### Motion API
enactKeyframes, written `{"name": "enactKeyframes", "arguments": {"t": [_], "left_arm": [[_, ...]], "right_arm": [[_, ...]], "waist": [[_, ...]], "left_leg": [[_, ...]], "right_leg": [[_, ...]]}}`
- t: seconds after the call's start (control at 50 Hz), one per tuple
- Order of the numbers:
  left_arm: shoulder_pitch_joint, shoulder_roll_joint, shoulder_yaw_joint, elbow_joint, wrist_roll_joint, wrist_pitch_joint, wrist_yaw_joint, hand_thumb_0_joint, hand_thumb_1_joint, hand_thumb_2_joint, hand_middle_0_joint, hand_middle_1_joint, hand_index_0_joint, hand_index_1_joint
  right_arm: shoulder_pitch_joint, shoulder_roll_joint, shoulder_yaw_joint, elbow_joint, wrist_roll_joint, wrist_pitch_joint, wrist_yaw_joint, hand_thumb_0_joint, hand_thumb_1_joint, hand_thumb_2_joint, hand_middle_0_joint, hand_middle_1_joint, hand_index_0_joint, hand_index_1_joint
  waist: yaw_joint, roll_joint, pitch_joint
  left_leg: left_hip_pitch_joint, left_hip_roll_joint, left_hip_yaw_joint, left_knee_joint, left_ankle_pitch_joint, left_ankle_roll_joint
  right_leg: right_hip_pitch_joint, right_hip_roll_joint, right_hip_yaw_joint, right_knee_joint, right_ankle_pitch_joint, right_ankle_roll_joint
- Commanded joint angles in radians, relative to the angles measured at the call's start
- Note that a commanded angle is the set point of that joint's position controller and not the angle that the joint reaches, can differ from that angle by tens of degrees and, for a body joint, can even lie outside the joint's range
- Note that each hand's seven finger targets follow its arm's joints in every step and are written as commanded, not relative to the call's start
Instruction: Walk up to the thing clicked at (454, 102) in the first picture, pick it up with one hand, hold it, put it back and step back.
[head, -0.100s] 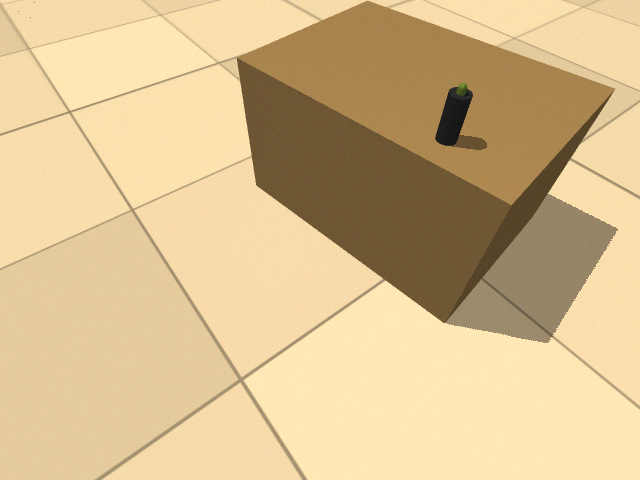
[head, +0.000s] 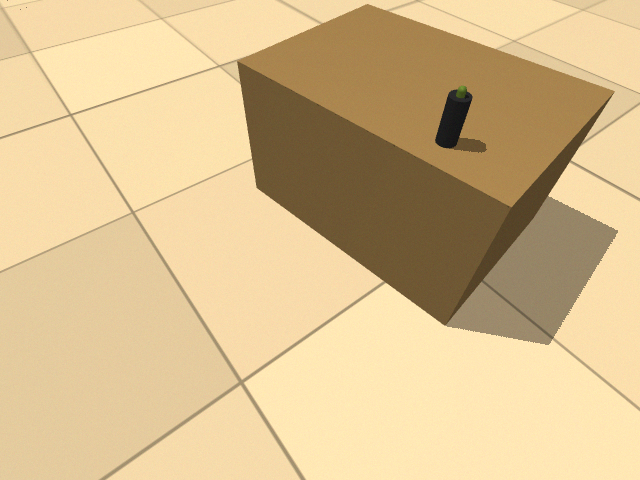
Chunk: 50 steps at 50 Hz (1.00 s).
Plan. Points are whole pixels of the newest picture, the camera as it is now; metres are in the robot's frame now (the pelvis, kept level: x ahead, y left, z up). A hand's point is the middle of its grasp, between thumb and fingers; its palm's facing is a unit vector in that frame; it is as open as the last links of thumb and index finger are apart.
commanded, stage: stand
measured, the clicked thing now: (454, 115) +0.95 -0.35 -0.10
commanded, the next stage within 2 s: walk up in 1.02 s
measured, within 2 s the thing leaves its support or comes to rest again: neither
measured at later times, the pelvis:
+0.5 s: pelvis +0.00 +0.00 +0.00, yaw +0 degrees
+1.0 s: pelvis +0.00 +0.00 +0.00, yaw +0 degrees
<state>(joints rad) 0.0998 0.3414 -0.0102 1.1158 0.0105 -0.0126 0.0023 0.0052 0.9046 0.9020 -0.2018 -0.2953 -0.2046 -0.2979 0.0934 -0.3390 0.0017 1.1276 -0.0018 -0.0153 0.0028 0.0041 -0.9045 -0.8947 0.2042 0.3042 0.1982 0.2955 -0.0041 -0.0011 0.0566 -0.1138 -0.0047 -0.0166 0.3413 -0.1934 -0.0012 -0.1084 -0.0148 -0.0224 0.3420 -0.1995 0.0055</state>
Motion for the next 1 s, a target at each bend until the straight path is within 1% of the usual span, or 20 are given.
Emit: {"name": "enactKeyframes", "arguments": {"t": [0.0,0.04,0.08,0.16,0.18,0.22,0.24,0.28,0.3,0.34,0.38,0.44,0.5,0.56,0.58,0.64,0.7,0.84,0.96,0.98], "left_arm": [[-0.038,0.208,0.041,-0.062,-0.004,-0.023,0.011,0.0,0.9,0.9,-0.2,-0.3,-0.2,-0.3],[-0.031,0.202,0.04,-0.061,-0.003,-0.021,0.011,0.0,0.9,0.9,-0.2,-0.3,-0.2,-0.3],[-0.038,0.207,0.042,-0.061,-0.003,-0.023,0.011,0.0,0.9,0.9,-0.2,-0.3,-0.2,-0.3],[-0.039,0.215,0.046,-0.058,-0.002,-0.023,0.011,0.0,0.9,0.9,-0.2,-0.3,-0.2,-0.3],[-0.032,0.208,0.043,-0.06,0.0,-0.024,0.01,0.0,0.9,0.9,-0.2,-0.3,-0.2,-0.3],[-0.039,0.216,0.047,-0.061,-0.003,-0.024,0.011,0.0,0.9,0.9,-0.2,-0.3,-0.2,-0.3],[-0.033,0.209,0.045,-0.063,0.0,-0.024,0.009,0.0,0.9,0.9,-0.2,-0.3,-0.2,-0.3],[-0.028,0.211,0.045,-0.064,0.0,-0.024,0.008,0.0,0.9,0.9,-0.2,-0.3,-0.2,-0.3],[-0.03,0.212,0.047,-0.063,-0.001,-0.024,0.009,0.0,0.9,0.9,-0.2,-0.3,-0.2,-0.3],[-0.031,0.215,0.046,-0.061,0.0,-0.025,0.01,0.0,0.9,0.9,-0.2,-0.3,-0.2,-0.3],[-0.033,0.215,0.044,-0.064,-0.001,-0.025,0.009,0.0,0.9,0.9,-0.2,-0.3,-0.2,-0.3],[-0.027,0.21,0.044,-0.062,-0.001,-0.022,0.009,0.0,0.9,0.9,-0.2,-0.3,-0.2,-0.3],[-0.02,0.216,0.045,-0.058,-0.003,-0.022,0.009,0.0,0.9,0.9,-0.2,-0.3,-0.2,-0.3],[-0.017,0.21,0.045,-0.054,-0.003,-0.02,0.009,0.0,0.9,0.9,-0.2,-0.3,-0.2,-0.3],[-0.02,0.215,0.046,-0.056,-0.002,-0.02,0.009,0.0,0.9,0.9,-0.2,-0.3,-0.2,-0.3],[-0.019,0.218,0.047,-0.059,0.001,-0.022,0.008,0.0,0.9,0.9,-0.2,-0.3,-0.2,-0.3],[-0.021,0.215,0.046,-0.061,-0.001,-0.022,0.008,0.0,0.9,0.9,-0.2,-0.3,-0.2,-0.3],[-0.021,0.219,0.048,-0.058,-0.001,-0.018,0.006,0.0,0.9,0.9,-0.2,-0.3,-0.2,-0.3],[-0.018,0.219,0.046,-0.061,0.001,-0.019,0.006,0.0,0.9,0.9,-0.2,-0.3,-0.2,-0.3],[-0.014,0.215,0.045,-0.06,-0.001,-0.02,0.006,0.0,0.9,0.9,-0.2,-0.3,-0.2,-0.3]], "right_arm": [[-0.026,-0.212,-0.037,-0.059,-0.005,-0.018,-0.014,0.0,-0.9,-0.9,0.2,0.3,0.2,0.3],[-0.033,-0.214,-0.038,-0.059,-0.004,-0.016,-0.014,0.0,-0.9,-0.9,0.2,0.3,0.2,0.3],[-0.034,-0.215,-0.039,-0.063,-0.004,-0.016,-0.013,0.0,-0.9,-0.9,0.2,0.3,0.2,0.3],[-0.034,-0.207,-0.037,-0.063,-0.003,-0.015,-0.012,0.0,-0.9,-0.9,0.2,0.3,0.2,0.3],[-0.034,-0.214,-0.039,-0.062,-0.004,-0.016,-0.011,0.0,-0.9,-0.9,0.2,0.3,0.2,0.3],[-0.028,-0.21,-0.038,-0.062,-0.005,-0.015,-0.011,0.0,-0.9,-0.9,0.2,0.3,0.2,0.3],[-0.039,-0.219,-0.041,-0.064,-0.005,-0.017,-0.012,0.0,-0.9,-0.9,0.2,0.3,0.2,0.3],[-0.035,-0.217,-0.039,-0.065,-0.003,-0.019,-0.012,0.0,-0.9,-0.9,0.2,0.3,0.2,0.3],[-0.037,-0.215,-0.039,-0.066,-0.004,-0.02,-0.013,0.0,-0.9,-0.9,0.2,0.3,0.2,0.3],[-0.035,-0.213,-0.039,-0.065,-0.002,-0.018,-0.012,0.0,-0.9,-0.9,0.2,0.3,0.2,0.3],[-0.025,-0.208,-0.037,-0.063,-0.005,-0.018,-0.012,0.0,-0.9,-0.9,0.2,0.3,0.2,0.3],[-0.036,-0.216,-0.038,-0.063,-0.004,-0.017,-0.014,0.0,-0.9,-0.9,0.2,0.3,0.2,0.3],[-0.022,-0.214,-0.037,-0.061,-0.003,-0.017,-0.013,0.0,-0.9,-0.9,0.2,0.3,0.2,0.3],[-0.024,-0.213,-0.035,-0.061,-0.004,-0.017,-0.013,0.0,-0.9,-0.9,0.2,0.3,0.2,0.3],[-0.021,-0.215,-0.037,-0.062,-0.004,-0.016,-0.013,0.0,-0.9,-0.9,0.2,0.3,0.2,0.3],[-0.022,-0.218,-0.038,-0.066,-0.005,-0.018,-0.013,0.0,-0.9,-0.9,0.2,0.3,0.2,0.3],[-0.022,-0.217,-0.035,-0.063,-0.004,-0.019,-0.013,0.0,-0.9,-0.9,0.2,0.3,0.2,0.3],[-0.014,-0.217,-0.035,-0.063,-0.006,-0.019,-0.014,0.0,-0.9,-0.9,0.2,0.3,0.2,0.3],[-0.014,-0.22,-0.036,-0.061,-0.005,-0.023,-0.014,0.0,-0.9,-0.9,0.2,0.3,0.2,0.3],[-0.024,-0.219,-0.036,-0.062,-0.005,-0.02,-0.014,0.0,-0.9,-0.9,0.2,0.3,0.2,0.3]], "waist": [[0.001,0.002,-0.096],[0.006,0.009,-0.071],[0.003,-0.001,-0.088],[0.002,-0.01,-0.061],[0.005,-0.009,-0.078],[0.003,-0.005,-0.073],[0.005,0.017,-0.097],[0.006,0.019,-0.108],[0.005,0.021,-0.102],[0.005,-0.003,-0.108],[0.001,-0.005,-0.096],[0.007,0.014,-0.096],[0.005,-0.001,-0.085],[0.007,0.005,-0.058],[0.005,-0.004,-0.066],[0.006,-0.004,-0.088],[0.007,0.012,-0.082],[0.007,0.011,-0.077],[0.008,0.008,-0.088],[0.012,-0.002,-0.071]], "left_leg": [[0.012,0.127,-0.084,-0.043,0.222,0.023],[-0.008,0.123,-0.089,-0.054,0.185,0.02],[0.002,0.127,-0.087,-0.051,0.184,0.025],[-0.009,0.121,-0.091,-0.064,0.151,0.021],[0.011,0.126,-0.092,-0.059,0.158,0.023],[-0.007,0.121,-0.09,-0.065,0.145,0.02],[0.015,0.128,-0.086,-0.055,0.162,0.026],[0.022,0.128,-0.088,-0.058,0.192,0.023],[0.014,0.126,-0.086,-0.057,0.186,0.024],[0.023,0.13,-0.089,-0.052,0.206,0.024],[0.015,0.127,-0.087,-0.061,0.19,0.022],[0.021,0.129,-0.086,-0.057,0.191,0.026],[0.014,0.128,-0.089,-0.065,0.174,0.024],[-0.01,0.123,-0.092,-0.075,0.141,0.022],[-0.008,0.124,-0.093,-0.078,0.124,0.024],[0.018,0.129,-0.093,-0.068,0.169,0.025],[0.011,0.128,-0.094,-0.068,0.177,0.025],[-0.005,0.127,-0.095,-0.082,0.144,0.023],[0.01,0.13,-0.094,-0.079,0.168,0.023],[0.009,0.127,-0.097,-0.077,0.17,0.021]], "right_leg": [[0.034,-0.118,0.091,-0.046,0.211,-0.03],[0.022,-0.114,0.09,-0.059,0.17,-0.028],[0.037,-0.119,0.093,-0.057,0.175,-0.03],[0.016,-0.114,0.092,-0.069,0.13,-0.03],[0.013,-0.117,0.094,-0.071,0.139,-0.031],[0.022,-0.116,0.097,-0.073,0.12,-0.031],[0.029,-0.12,0.097,-0.068,0.15,-0.034],[0.036,-0.12,0.094,-0.059,0.175,-0.034],[0.036,-0.119,0.096,-0.063,0.176,-0.032],[0.04,-0.123,0.092,-0.058,0.197,-0.034],[0.03,-0.118,0.092,-0.063,0.174,-0.032],[0.028,-0.118,0.092,-0.062,0.176,-0.032],[0.029,-0.118,0.096,-0.063,0.163,-0.035],[0.019,-0.116,0.095,-0.073,0.128,-0.031],[0.023,-0.116,0.095,-0.075,0.11,-0.032],[0.025,-0.12,0.096,-0.068,0.146,-0.033],[0.031,-0.12,0.096,-0.067,0.162,-0.031],[0.03,-0.117,0.093,-0.069,0.12,-0.032],[0.034,-0.12,0.097,-0.066,0.144,-0.034],[0.017,-0.117,0.095,-0.071,0.14,-0.032]]}}
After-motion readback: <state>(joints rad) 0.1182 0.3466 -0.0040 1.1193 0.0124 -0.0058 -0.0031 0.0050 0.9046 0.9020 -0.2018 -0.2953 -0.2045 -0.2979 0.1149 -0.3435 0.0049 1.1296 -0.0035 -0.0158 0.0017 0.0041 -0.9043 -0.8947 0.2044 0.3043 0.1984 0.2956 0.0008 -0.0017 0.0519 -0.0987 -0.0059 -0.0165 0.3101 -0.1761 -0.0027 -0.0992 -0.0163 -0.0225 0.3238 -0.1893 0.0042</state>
